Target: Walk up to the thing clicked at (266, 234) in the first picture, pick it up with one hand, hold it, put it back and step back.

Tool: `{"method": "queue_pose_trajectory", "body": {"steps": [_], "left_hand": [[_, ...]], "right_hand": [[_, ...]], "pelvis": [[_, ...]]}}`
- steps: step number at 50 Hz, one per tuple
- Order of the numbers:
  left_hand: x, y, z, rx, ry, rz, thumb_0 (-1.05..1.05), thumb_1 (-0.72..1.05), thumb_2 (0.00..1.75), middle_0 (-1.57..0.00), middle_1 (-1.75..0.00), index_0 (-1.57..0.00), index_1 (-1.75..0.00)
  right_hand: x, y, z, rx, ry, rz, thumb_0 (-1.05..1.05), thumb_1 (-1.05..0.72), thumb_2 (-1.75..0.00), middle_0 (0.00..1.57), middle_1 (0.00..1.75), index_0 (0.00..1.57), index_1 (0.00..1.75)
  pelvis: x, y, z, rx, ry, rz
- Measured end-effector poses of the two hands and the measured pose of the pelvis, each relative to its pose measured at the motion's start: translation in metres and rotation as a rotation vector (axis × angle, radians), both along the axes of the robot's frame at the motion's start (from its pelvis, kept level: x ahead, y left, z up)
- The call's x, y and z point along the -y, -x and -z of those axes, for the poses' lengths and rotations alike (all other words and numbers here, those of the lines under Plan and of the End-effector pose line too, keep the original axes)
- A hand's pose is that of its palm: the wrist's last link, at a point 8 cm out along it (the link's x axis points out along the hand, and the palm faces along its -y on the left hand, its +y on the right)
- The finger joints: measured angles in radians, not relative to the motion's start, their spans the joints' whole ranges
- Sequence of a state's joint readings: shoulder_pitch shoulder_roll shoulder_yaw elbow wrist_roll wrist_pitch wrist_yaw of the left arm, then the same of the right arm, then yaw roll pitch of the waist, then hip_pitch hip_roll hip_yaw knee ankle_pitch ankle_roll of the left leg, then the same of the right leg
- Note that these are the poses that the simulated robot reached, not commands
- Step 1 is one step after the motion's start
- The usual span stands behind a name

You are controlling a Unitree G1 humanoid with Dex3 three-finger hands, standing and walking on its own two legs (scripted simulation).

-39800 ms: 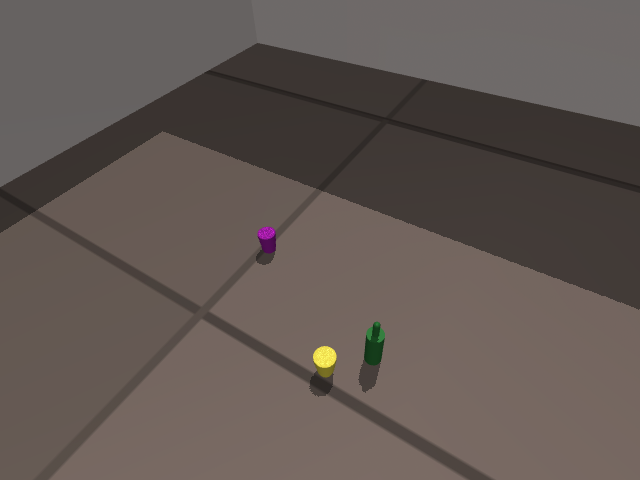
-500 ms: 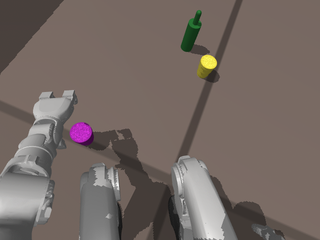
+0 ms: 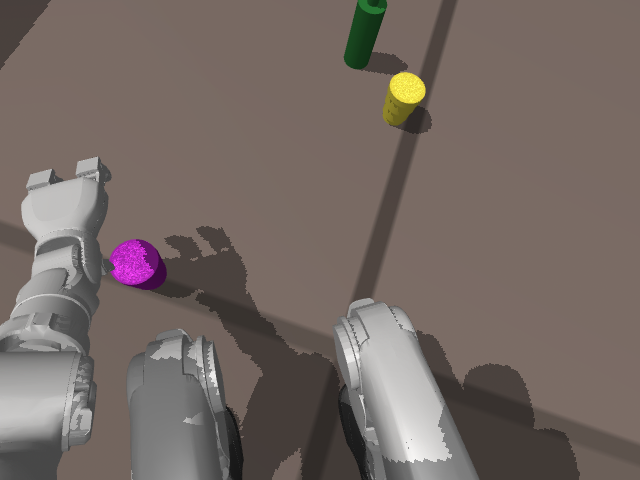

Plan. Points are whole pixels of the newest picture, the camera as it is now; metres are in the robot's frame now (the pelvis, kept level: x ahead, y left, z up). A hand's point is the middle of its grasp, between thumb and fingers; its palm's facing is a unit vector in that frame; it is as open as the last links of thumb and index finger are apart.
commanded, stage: home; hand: left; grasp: from above
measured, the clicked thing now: (143, 268) +0.46 +0.24 -0.30
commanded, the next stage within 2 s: none
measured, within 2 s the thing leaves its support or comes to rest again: neither
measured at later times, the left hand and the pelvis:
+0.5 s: hand out of the picture +0.29 +0.24 +0.07, palm faces -0.18 -0.76 -0.62, open 7.6 cm; pelvis +0.01 +0.00 +0.19, yaw +5 degrees
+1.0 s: hand out of the picture +0.23 +0.21 +0.29, palm faces +0.19 -0.96 -0.22, open 7.4 cm; pelvis +0.07 +0.01 +0.35, yaw +8 degrees
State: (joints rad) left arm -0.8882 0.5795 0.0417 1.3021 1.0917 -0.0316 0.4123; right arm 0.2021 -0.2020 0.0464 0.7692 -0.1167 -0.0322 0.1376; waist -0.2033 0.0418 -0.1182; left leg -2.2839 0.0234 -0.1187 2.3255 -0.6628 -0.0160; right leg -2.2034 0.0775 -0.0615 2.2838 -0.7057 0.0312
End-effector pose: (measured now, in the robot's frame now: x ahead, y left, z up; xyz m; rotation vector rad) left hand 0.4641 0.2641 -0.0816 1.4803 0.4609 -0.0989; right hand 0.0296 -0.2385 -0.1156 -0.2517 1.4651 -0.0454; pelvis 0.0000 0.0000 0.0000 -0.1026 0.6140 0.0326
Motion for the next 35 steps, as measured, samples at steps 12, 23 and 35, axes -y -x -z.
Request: {"method": "queue_pose_trajectory", "body": {"steps": [12,23,35], "left_hand": [[-0.006,0.078,-0.107,-0.081,0.317,-0.158,0.0,0.4,0.84,-0.22,-0.43,-0.21,-0.43],[-0.011,0.173,-0.187,-0.051,0.6,-0.4,0.0,0.82,0.88,-0.22,-0.31,-0.21,-0.31],[0.003,0.226,-0.281,-0.058,0.912,-0.668,0.01,0.89,0.89,-0.21,-0.3,-0.21,-0.3]], "right_hand": [[0.013,-0.081,-0.091,0.206,0.017,-0.004,0.0,-0.9,-0.9,0.21,0.3,0.2,0.3],[0.011,-0.182,-0.203,0.522,0.082,-0.113,0.0,-0.91,-0.9,0.2,0.3,0.2,0.3],[-0.036,-0.216,-0.302,0.708,-0.004,-0.11,0.0,-0.9,-0.9,0.21,0.3,0.2,0.3]], "pelvis": [[0.0,-0.006,-0.096,0.018,-0.013,-0.027],[0.001,-0.01,-0.176,0.107,-0.025,-0.069],[-0.001,-0.031,-0.261,0.225,-0.047,-0.096]]}}
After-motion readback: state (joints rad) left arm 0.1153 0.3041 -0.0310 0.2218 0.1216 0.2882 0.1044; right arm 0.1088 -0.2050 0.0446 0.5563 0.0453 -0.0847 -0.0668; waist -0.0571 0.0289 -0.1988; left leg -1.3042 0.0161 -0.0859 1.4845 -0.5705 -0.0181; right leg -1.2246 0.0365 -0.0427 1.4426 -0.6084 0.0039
